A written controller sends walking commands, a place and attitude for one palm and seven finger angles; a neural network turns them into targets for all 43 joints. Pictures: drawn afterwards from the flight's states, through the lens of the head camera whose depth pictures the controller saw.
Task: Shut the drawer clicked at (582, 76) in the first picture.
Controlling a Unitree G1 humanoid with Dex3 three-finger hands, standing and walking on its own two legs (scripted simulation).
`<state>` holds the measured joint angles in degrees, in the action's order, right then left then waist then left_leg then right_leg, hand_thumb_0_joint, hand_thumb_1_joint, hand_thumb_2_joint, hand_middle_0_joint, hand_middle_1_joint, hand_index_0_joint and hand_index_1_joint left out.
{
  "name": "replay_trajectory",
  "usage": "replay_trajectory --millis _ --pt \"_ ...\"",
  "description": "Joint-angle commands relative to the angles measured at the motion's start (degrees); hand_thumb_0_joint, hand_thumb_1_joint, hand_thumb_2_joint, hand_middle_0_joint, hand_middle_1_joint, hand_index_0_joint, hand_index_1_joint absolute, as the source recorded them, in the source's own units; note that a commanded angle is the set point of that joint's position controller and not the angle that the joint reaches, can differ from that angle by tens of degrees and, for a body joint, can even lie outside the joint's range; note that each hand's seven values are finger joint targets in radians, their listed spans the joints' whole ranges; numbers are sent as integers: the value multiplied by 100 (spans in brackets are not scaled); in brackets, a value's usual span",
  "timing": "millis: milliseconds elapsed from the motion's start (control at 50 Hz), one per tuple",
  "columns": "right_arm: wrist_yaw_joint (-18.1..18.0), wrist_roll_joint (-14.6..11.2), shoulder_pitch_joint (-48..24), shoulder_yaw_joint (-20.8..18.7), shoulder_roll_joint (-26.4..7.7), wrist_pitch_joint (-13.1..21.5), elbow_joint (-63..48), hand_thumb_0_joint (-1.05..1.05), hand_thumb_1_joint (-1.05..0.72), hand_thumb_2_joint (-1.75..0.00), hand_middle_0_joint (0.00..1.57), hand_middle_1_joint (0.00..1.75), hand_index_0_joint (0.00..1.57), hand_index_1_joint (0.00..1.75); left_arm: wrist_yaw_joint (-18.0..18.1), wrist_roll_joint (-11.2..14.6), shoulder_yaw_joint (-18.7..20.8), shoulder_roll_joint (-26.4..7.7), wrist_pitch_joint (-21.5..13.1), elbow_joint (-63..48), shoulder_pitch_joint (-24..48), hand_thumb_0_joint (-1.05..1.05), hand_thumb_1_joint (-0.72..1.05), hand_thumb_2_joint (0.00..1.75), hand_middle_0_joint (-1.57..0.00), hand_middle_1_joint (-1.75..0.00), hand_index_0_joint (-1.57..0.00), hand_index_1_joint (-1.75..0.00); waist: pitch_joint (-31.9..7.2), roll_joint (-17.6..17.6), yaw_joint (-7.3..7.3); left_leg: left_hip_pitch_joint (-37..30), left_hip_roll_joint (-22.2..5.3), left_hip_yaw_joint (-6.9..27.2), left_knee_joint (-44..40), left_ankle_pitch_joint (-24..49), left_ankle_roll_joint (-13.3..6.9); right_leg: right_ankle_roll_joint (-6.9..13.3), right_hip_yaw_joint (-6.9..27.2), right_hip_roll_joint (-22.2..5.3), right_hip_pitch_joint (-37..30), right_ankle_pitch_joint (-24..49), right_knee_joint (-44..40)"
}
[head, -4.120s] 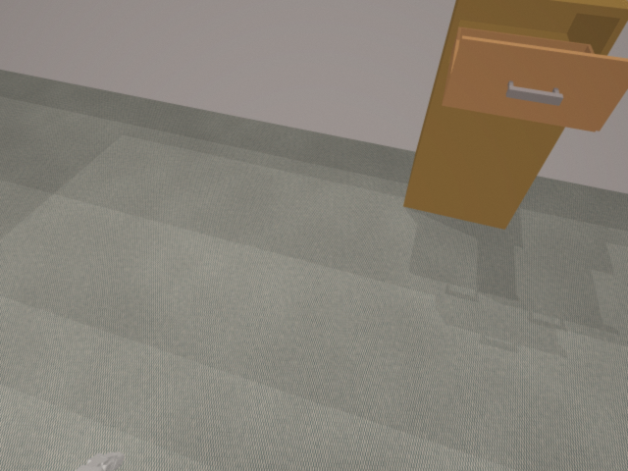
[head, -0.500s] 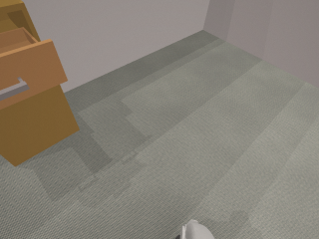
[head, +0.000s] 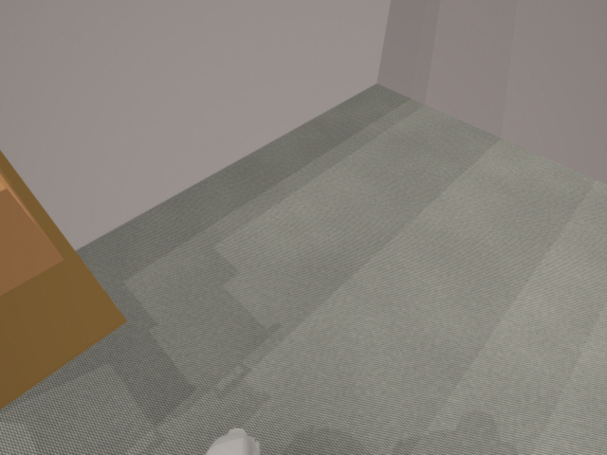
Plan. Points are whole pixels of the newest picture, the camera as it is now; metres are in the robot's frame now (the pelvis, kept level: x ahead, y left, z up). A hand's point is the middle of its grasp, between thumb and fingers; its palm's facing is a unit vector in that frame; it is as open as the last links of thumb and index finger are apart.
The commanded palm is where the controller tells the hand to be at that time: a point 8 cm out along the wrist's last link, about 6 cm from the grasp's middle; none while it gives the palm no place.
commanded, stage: turn to face it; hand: left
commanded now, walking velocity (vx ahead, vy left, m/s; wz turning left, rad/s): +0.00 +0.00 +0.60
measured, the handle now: out of the picture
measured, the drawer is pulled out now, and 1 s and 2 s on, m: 0.30 0.30 0.30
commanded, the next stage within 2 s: take the last steps up to it in 1.30 s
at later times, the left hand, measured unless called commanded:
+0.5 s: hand (156, 443) +0.17 +0.23 -0.16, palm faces +0.28 -0.93 -0.25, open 7.4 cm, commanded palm none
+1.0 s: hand out of the picture +0.05 +0.15 -0.16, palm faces +0.57 -0.78 -0.28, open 7.4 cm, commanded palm none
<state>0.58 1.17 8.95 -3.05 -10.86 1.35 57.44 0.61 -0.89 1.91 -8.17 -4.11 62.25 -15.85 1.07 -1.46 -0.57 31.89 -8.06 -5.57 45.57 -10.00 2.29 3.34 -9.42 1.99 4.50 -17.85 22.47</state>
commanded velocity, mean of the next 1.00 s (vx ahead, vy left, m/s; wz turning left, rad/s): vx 0.00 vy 0.00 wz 0.57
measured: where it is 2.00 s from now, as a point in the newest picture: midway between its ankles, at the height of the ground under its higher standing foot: outside the picture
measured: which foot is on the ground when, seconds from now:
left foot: up 0.00-0.08, down 0.10-0.60, up 0.62-1.00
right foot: down 0.00-0.10, up 0.12-0.58, down 0.60-1.00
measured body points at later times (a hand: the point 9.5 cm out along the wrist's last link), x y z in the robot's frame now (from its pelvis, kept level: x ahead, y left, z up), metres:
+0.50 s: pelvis +0.11 +0.01 +0.00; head +0.14 +0.02 +0.45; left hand +0.15 +0.28 -0.14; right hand +0.21 -0.23 -0.15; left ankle +0.14 +0.11 -0.74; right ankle +0.15 -0.14 -0.70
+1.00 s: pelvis +0.13 -0.04 +0.00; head +0.18 -0.02 +0.45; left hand +0.02 +0.19 -0.14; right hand +0.36 -0.20 -0.15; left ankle +0.04 +0.08 -0.70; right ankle +0.16 -0.13 -0.74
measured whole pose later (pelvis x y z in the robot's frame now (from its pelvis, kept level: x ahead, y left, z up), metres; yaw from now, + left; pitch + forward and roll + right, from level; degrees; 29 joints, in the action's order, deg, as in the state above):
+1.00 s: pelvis +0.13 -0.04 +0.00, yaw +34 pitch +1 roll +2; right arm 1.6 0.9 6.5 -4.2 -15.3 -4.6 53.0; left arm 1.1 -1.4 2.4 -11.3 1.1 52.8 -15.0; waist 5.5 0.2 1.0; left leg 21.6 -2.9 -4.2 46.8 -24.3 3.7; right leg 0.3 -15.6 -8.9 11.7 -20.0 32.1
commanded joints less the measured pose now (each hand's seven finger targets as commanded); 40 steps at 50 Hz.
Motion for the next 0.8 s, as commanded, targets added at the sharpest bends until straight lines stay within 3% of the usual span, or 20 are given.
replay_trajectory --millis 0,40,60,80,100,120,160,220,280,380,460,500,540,560,580,600,620,660,700,780 --pt "40 -7 36 50 -63 53 -223 0 -90 -90 20 30 20 30 115 -34 149 -854 -34 -144 -476 0 90 90 -20 -30 -20 -30 282 697 81 -483 327 -209 -644 -1 -185 241 353 -1728 -241 4446 -131" --pt "10 29 559 -1 -294 25 -141 0 -90 -90 20 30 20 30 147 -10 191 -964 40 -225 -407 0 90 90 -20 -30 -20 -30 8 636 -183 -1272 503 -203 -1186 363 -288 26 108 -1678 -286 4720 923" --pt "-2 55 1096 -78 -552 25 -35 0 -90 -90 20 30 20 30 152 5 209 -984 85 -288 -389 0 90 90 -20 -30 -20 -30 -343 220 -384 -2171 401 6 -1509 1769 -404 -203 -62 -1491 107 4138 1977" --pt "-56 117 1566 -180 -1101 35 -74 0 -90 -90 20 30 20 30 142 121 223 -810 124 -431 -628 0 90 90 -20 -30 -20 -30 -950 -1032 -465 -3507 -849 1525 -1572 4280 -1072 -569 -266 -835 1445 1743 3443" --pt "-83 16 1747 -205 -1403 -21 -29 0 -90 -90 20 30 20 30 142 112 185 -660 123 -623 -634 0 90 90 -20 -30 -20 -30 -1202 -1635 -396 -3574 -1768 2594 -1971 5460 -1772 -612 175 -335 1961 -2053 4969" --pt "-137 -37 1565 -194 -1366 -23 -31 0 -90 -90 20 30 20 30 168 84 187 -755 206 -706 -322 0 90 90 -20 -30 -20 -30 -1256 -1046 -387 -3487 -1727 2767 -2195 4129 -1846 -580 783 -438 2463 -1873 5362" --pt "-170 -15 823 -159 -979 -14 -296 0 -90 -90 20 30 20 30 95 29 252 -719 243 -817 202 0 90 90 -20 -30 -20 -30 -416 -498 -210 -2332 -1242 2367 -2560 2063 -1513 -645 988 -819 2770 -1126 5142" --pt "-148 4 304 -132 -844 -20 -486 0 -90 -90 20 30 20 30 51 1 309 -577 429 -766 -108 0 90 90 -20 -30 -20 -30 -360 -488 81 -1494 -610 1626 -2871 1138 -1125 -705 854 -778 2135 -573 4341" --pt "-118 7 340 -212 -918 -68 -568 0 -90 -90 20 30 20 30 56 -24 366 -607 514 -890 -56 0 90 90 -20 -30 -20 -30 -446 -456 65 -1459 -490 1791 -3040 350 -1124 -766 820 -733 2183 -344 4000" --pt "-89 30 468 -328 -1087 -152 -629 0 -90 -90 20 30 20 30 61 -20 388 -694 545 -1240 449 0 90 90 -20 -30 -20 -30 -367 -587 -76 -1686 -457 2240 -2981 -33 -1218 -824 871 -630 2379 -419 3304" --pt "-82 46 484 -411 -1172 -218 -698 0 -90 -90 20 30 20 30 71 8 355 -728 514 -1463 638 0 90 90 -20 -30 -20 -30 -392 -748 -131 -1716 -390 2548 -2663 564 -1242 -773 857 -410 1938 -665 2375" --pt "-72 45 375 -450 -1255 -245 -781 0 -90 -90 20 30 20 30 86 50 342 -756 487 -1485 409 0 90 90 -20 -30 -20 -30 -556 -804 -34 -1678 -295 2627 -2440 972 -1171 -727 813 -282 1452 -540 1715" --pt "-52 -11 226 -456 -1159 -270 -877 0 -90 -90 20 30 20 30 117 58 367 -907 423 -1445 28 0 90 90 -20 -30 -20 -30 -655 -646 172 -1141 44 2452 -1942 888 -826 -654 824 -350 385 351 223" --pt "-13 -72 274 -420 -870 -279 -958 0 -90 -90 20 30 20 30 162 -12 426 -1338 364 -1466 -152 0 90 90 -20 -30 -20 -30 -698 391 271 -182 515 1964 -1023 -58 -439 -391 1753 -1305 -503 228 -658" --pt "-2 -52 275 -355 -520 -259 -1135 0 -90 -90 20 30 20 30 178 -84 501 -1832 348 -1542 -81 0 90 90 -20 -30 -20 -30 -438 1915 258 769 1317 728 376 -2098 53 254 3156 -2908 -473 802 -925" --pt "-11 29 266 -429 -899 -324 -1119 0 -90 -90 20 30 20 30 186 -27 468 -1800 364 -1662 165 0 90 90 -20 -30 -20 -30 -365 1550 206 445 951 1014 1452 -2194 -21 503 2902 -3084 443 606 -914" --pt "14 36 187 -442 -831 -399 -1018 0 -90 -90 20 30 20 30 181 -27 429 -1597 376 -1720 531 0 90 90 -20 -30 -20 -30 -39 1293 25 330 848 1009 2092 -1869 -7 441 2665 -2708 1013 343 -959" --pt "87 40 463 -401 -765 -443 -811 0 -90 -90 20 30 20 30 164 -19 292 -1200 358 -1792 1008 0 90 90 -20 -30 -20 -30 280 923 -276 349 629 816 2560 -1138 88 226 1501 -2120 1109 1068 -668" --pt "102 33 445 -344 -700 -438 -767 0 -90 -90 20 30 20 30 144 -17 260 -1104 294 -1706 691 0 90 90 -20 -30 -20 -30 93 1037 -149 391 621 639 2507 -956 212 170 963 -1947 522 2333 -355" --pt "97 9 -97 -269 -679 -464 -893 0 -90 -90 20 30 20 30 153 -41 307 -1321 310 -1474 52 0 90 90 -20 -30 -20 -30 -104 1012 152 353 546 417 1780 -1288 313 328 733 -2167 -250 3298 -82"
